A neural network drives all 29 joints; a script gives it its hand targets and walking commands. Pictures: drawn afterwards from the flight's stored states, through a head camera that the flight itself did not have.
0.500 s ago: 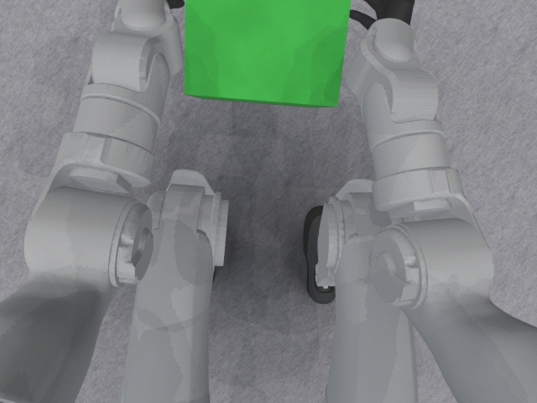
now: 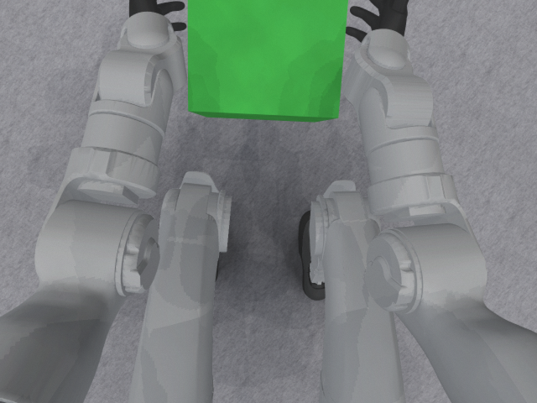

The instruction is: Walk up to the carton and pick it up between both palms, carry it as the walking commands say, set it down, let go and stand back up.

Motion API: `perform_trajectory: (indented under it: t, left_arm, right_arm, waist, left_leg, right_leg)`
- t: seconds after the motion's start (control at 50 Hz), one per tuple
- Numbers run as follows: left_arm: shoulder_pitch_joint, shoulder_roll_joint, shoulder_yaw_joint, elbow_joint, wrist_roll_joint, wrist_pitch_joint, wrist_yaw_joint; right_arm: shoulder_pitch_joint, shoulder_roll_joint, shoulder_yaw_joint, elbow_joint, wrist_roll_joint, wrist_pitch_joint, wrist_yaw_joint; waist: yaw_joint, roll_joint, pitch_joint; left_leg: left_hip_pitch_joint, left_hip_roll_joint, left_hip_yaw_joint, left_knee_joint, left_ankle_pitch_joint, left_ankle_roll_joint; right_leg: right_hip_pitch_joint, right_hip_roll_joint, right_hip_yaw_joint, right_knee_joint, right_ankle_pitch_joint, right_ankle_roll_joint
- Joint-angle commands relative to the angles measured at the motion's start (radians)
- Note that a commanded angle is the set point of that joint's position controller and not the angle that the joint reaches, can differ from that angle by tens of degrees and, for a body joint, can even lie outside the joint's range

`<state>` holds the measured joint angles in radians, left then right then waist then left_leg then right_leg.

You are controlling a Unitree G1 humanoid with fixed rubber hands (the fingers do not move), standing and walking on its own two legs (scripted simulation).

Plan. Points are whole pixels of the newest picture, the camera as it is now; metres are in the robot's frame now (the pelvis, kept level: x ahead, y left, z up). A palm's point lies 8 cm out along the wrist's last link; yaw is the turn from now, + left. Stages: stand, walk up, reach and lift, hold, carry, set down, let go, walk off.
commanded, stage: reach and lift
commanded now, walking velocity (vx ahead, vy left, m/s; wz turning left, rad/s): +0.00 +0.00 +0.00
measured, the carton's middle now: (264, 63) +0.53 +0.02 -0.18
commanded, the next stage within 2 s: none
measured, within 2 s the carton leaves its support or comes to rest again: neither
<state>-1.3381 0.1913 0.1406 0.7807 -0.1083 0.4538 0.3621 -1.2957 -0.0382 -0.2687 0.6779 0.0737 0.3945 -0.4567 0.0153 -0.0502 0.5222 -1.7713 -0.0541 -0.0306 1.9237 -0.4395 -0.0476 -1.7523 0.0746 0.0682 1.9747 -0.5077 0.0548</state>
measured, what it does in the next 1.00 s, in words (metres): rises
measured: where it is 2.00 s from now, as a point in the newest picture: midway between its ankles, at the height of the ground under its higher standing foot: (261, 264)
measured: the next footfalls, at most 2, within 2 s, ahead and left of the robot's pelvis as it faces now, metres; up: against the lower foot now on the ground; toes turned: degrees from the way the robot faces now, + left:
none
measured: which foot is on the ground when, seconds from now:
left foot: down 0.00-1.00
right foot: down 0.00-1.00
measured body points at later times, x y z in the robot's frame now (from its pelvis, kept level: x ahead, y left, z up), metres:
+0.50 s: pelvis -0.01 +0.00 +0.05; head +0.28 +0.01 +0.39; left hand +0.53 +0.15 -0.01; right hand +0.52 -0.12 -0.01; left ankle +0.18 +0.13 -0.41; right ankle +0.16 -0.13 -0.41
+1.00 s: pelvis -0.01 +0.00 +0.11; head +0.26 +0.01 +0.46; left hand +0.51 +0.14 +0.06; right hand +0.50 -0.12 +0.06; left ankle +0.18 +0.13 -0.41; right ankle +0.16 -0.13 -0.41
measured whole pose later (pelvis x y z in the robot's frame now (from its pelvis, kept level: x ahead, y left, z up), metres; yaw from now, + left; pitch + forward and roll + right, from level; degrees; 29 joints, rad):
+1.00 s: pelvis -0.01 +0.00 +0.11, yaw +0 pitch +9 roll +1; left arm -1.23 0.15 0.14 0.73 -0.08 0.51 0.36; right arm -1.17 -0.01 -0.24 0.62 0.05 0.47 -0.47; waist 0.02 -0.04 0.52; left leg -1.35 -0.05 -0.05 1.57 -0.38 -0.04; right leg -1.34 0.07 0.08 1.62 -0.44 0.05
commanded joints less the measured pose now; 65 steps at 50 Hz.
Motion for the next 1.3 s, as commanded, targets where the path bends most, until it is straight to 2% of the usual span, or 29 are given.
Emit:
perform_trajectory:
  t: [0.0,0.02,0.14,0.18,0.22,0.24,0.26,0.32,0.38,0.42,0.52,0.54,0.6,0.68,0.76,0.78,0.86,0.88,0.92,0.96,1.0,1.06,1.08,1.1,1.14,1.16,1.18,1.22,1.28]
  left_arm:
    - [-0.848,-1.303,-0.499,-0.426,-0.154,-0.052,-0.488]
    - [-0.858,-1.289,-0.501,-0.438,-0.149,-0.051,-0.486]
    - [-0.823,-1.307,-0.513,-0.425,-0.161,-0.026,-0.474]
    - [-0.803,-1.300,-0.502,-0.408,-0.154,-0.021,-0.475]
    - [-0.799,-1.304,-0.487,-0.368,-0.143,-0.025,-0.474]
    - [-0.793,-1.307,-0.487,-0.366,-0.141,-0.026,-0.477]
    - [-0.803,-1.317,-0.489,-0.386,-0.142,-0.024,-0.478]
    - [-0.781,-1.302,-0.470,-0.349,-0.131,-0.028,-0.491]
    - [-0.801,-1.295,-0.467,-0.397,-0.132,-0.034,-0.491]
    - [-0.814,-1.307,-0.480,-0.400,-0.141,-0.027,-0.493]
    - [-0.817,-1.295,-0.508,-0.441,-0.157,-0.019,-0.491]
    - [-0.783,-1.303,-0.496,-0.413,-0.156,-0.014,-0.493]
    - [-0.780,-1.285,-0.489,-0.396,-0.140,-0.013,-0.497]
    - [-0.767,-1.310,-0.487,-0.394,-0.153,-0.013,-0.498]
    - [-0.740,-1.309,-0.474,-0.369,-0.140,-0.012,-0.503]
    - [-0.739,-1.304,-0.470,-0.362,-0.133,-0.011,-0.504]
    - [-0.731,-1.333,-0.476,-0.351,-0.131,-0.009,-0.510]
    - [-0.712,-1.310,-0.464,-0.339,-0.121,-0.011,-0.514]
    - [-0.741,-1.307,-0.480,-0.402,-0.136,-0.009,-0.511]
    - [-0.733,-1.317,-0.506,-0.435,-0.147,-0.009,-0.510]
    - [-0.760,-1.305,-0.506,-0.467,-0.149,-0.006,-0.508]
    - [-0.725,-1.327,-0.514,-0.418,-0.145,0.007,-0.511]
    - [-0.716,-1.328,-0.502,-0.389,-0.135,0.009,-0.511]
    - [-0.722,-1.323,-0.498,-0.386,-0.132,0.008,-0.515]
    - [-0.719,-1.323,-0.487,-0.384,-0.128,0.006,-0.517]
    - [-0.723,-1.324,-0.487,-0.401,-0.123,0.004,-0.515]
    - [-0.706,-1.316,-0.468,-0.389,-0.117,0.003,-0.518]
    - [-0.670,-1.314,-0.440,-0.318,-0.101,0.004,-0.526]
    - [-0.664,-1.325,-0.455,-0.345,-0.105,0.008,-0.530]
  right_arm:
    - [-0.821,1.189,0.591,-0.241,0.138,0.015,0.549]
    - [-0.823,1.190,0.604,-0.241,0.143,0.017,0.549]
    - [-0.854,1.160,0.611,-0.325,0.156,0.022,0.541]
    - [-0.852,1.165,0.610,-0.319,0.156,0.027,0.543]
    - [-0.815,1.180,0.583,-0.243,0.137,0.030,0.548]
    - [-0.816,1.183,0.585,-0.243,0.143,0.028,0.550]
    - [-0.824,1.179,0.587,-0.279,0.132,0.027,0.549]
    - [-0.771,1.204,0.568,-0.190,0.119,0.039,0.556]
    - [-0.787,1.227,0.590,-0.227,0.133,0.041,0.563]
    - [-0.813,1.197,0.591,-0.266,0.127,0.040,0.562]
    - [-0.801,1.212,0.620,-0.286,0.157,0.052,0.561]
    - [-0.837,1.213,0.632,-0.331,0.159,0.051,0.556]
    - [-0.800,1.232,0.623,-0.293,0.152,0.054,0.557]
    - [-0.797,1.210,0.611,-0.309,0.152,0.050,0.559]
    - [-0.766,1.228,0.606,-0.286,0.141,0.057,0.563]
    - [-0.790,1.224,0.609,-0.295,0.145,0.053,0.564]
    - [-0.758,1.226,0.597,-0.293,0.127,0.049,0.571]
    - [-0.746,1.226,0.594,-0.261,0.125,0.055,0.577]
    - [-0.775,1.240,0.621,-0.313,0.150,0.060,0.580]
    - [-0.730,1.238,0.629,-0.309,0.139,0.062,0.583]
    - [-0.754,1.241,0.640,-0.343,0.163,0.067,0.583]
    - [-0.740,1.222,0.614,-0.326,0.142,0.068,0.585]
    - [-0.749,1.228,0.616,-0.321,0.149,0.065,0.586]
    - [-0.738,1.220,0.597,-0.294,0.133,0.067,0.590]
    - [-0.749,1.221,0.599,-0.312,0.136,0.063,0.593]
    - [-0.734,1.222,0.589,-0.305,0.130,0.067,0.593]
    - [-0.731,1.245,0.597,-0.311,0.130,0.069,0.591]
    - [-0.741,1.242,0.601,-0.284,0.121,0.069,0.595]
    - [-0.720,1.243,0.595,-0.292,0.119,0.075,0.598]
  waist:
    - [-0.022,0.126,-2.639]
    - [-0.007,0.129,-2.649]
    - [-0.024,0.132,-2.649]
    - [-0.013,0.114,-2.637]
    - [-0.027,0.108,-2.556]
    - [-0.006,0.123,-2.547]
    - [-0.026,0.117,-2.597]
    - [-0.020,0.100,-2.519]
    - [-0.008,0.081,-2.594]
    - [-0.024,0.095,-2.634]
    - [-0.014,0.113,-2.644]
    - [-0.008,0.084,-2.661]
    - [0.006,0.087,-2.612]
    - [-0.019,0.101,-2.588]
    - [-0.014,0.088,-2.579]
    - [0.006,0.097,-2.557]
    - [-0.022,0.106,-2.583]
    - [-0.012,0.097,-2.535]
    - [0.007,0.090,-2.625]
    - [-0.021,0.090,-2.639]
    - [-0.004,0.107,-2.655]
    - [-0.021,0.121,-2.605]
    - [-0.009,0.136,-2.568]
    - [-0.031,0.125,-2.541]
    - [-0.008,0.125,-2.539]
    - [-0.025,0.126,-2.533]
    - [0.001,0.108,-2.538]
    - [0.011,0.085,-2.472]
    - [0.000,0.093,-2.504]
  left_leg:
    - [0.875,-0.129,0.070,-0.251,0.147,0.033]
    - [0.873,-0.130,0.078,-0.250,0.153,0.032]
    - [0.930,-0.127,0.058,-0.295,0.135,0.036]
    - [0.943,-0.126,0.048,-0.320,0.135,0.038]
    - [0.918,-0.122,0.042,-0.349,0.103,0.040]
    - [0.920,-0.120,0.048,-0.349,0.090,0.037]
    - [0.957,-0.123,0.044,-0.355,0.103,0.040]
    - [0.895,-0.116,0.050,-0.376,0.068,0.040]
    - [0.938,-0.121,0.052,-0.384,0.085,0.044]
    - [0.970,-0.122,0.044,-0.403,0.087,0.042]
    - [1.027,-0.118,0.043,-0.434,0.088,0.039]
    - [1.039,-0.120,0.038,-0.448,0.104,0.044]
    - [1.015,-0.116,0.038,-0.464,0.070,0.045]
    - [1.052,-0.115,0.023,-0.497,0.082,0.043]
    - [1.059,-0.113,0.023,-0.529,0.076,0.043]
    - [1.065,-0.110,0.021,-0.533,0.069,0.042]
    - [1.117,-0.109,0.012,-0.567,0.071,0.038]
    - [1.097,-0.105,0.019,-0.569,0.048,0.039]
    - [1.159,-0.109,0.010,-0.598,0.072,0.041]
    - [1.205,-0.108,0.000,-0.600,0.109,0.037]
    - [1.232,-0.102,0.003,-0.618,0.096,0.038]
    - [1.244,-0.101,-0.016,-0.649,0.068,0.033]
    - [1.226,-0.098,-0.002,-0.657,0.063,0.035]
    - [1.225,-0.097,-0.006,-0.667,0.042,0.035]
    - [1.254,-0.095,-0.012,-0.689,0.049,0.036]
    - [1.244,-0.094,-0.011,-0.689,0.040,0.037]
    - [1.250,-0.095,-0.006,-0.705,0.062,0.042]
    - [1.205,-0.095,0.004,-0.723,0.019,0.045]
    - [1.261,-0.090,-0.010,-0.756,0.019,0.040]
  right_leg:
    - [0.733,0.088,-0.119,-0.295,0.181,-0.044]
    - [0.754,0.085,-0.110,-0.302,0.185,-0.044]
    - [0.780,0.086,-0.100,-0.351,0.164,-0.046]
    - [0.796,0.087,-0.101,-0.367,0.169,-0.044]
    - [0.765,0.086,-0.106,-0.394,0.138,-0.041]
    - [0.771,0.082,-0.096,-0.397,0.126,-0.044]
    - [0.801,0.085,-0.099,-0.409,0.140,-0.047]
    - [0.800,0.078,-0.096,-0.428,0.115,-0.042]
    - [0.866,0.081,-0.085,-0.451,0.128,-0.037]
    - [0.876,0.081,-0.090,-0.465,0.135,-0.038]
    - [0.920,0.078,-0.078,-0.496,0.142,-0.039]
    - [0.948,0.080,-0.081,-0.506,0.152,-0.033]
    - [0.953,0.078,-0.074,-0.525,0.126,-0.033]
    - [0.966,0.074,-0.074,-0.552,0.139,-0.033]
    - [1.015,0.072,-0.070,-0.588,0.140,-0.030]
    - [1.001,0.069,-0.065,-0.587,0.131,-0.031]
    - [1.026,0.069,-0.070,-0.625,0.130,-0.034]
    - [1.005,0.069,-0.070,-0.633,0.106,-0.032]
    - [1.072,0.070,-0.068,-0.646,0.135,-0.027]
    - [1.075,0.072,-0.069,-0.655,0.169,-0.034]
    - [1.110,0.070,-0.058,-0.675,0.158,-0.031]
    - [1.075,0.068,-0.063,-0.687,0.140,-0.038]
    - [1.082,0.064,-0.052,-0.708,0.129,-0.038]
    - [1.079,0.063,-0.055,-0.724,0.111,-0.039]
    - [1.095,0.062,-0.055,-0.735,0.118,-0.039]
    - [1.100,0.062,-0.051,-0.737,0.113,-0.037]
    - [1.139,0.061,-0.047,-0.751,0.129,-0.032]
    - [1.148,0.058,-0.045,-0.778,0.088,-0.028]
    - [1.185,0.056,-0.047,-0.795,0.107,-0.027]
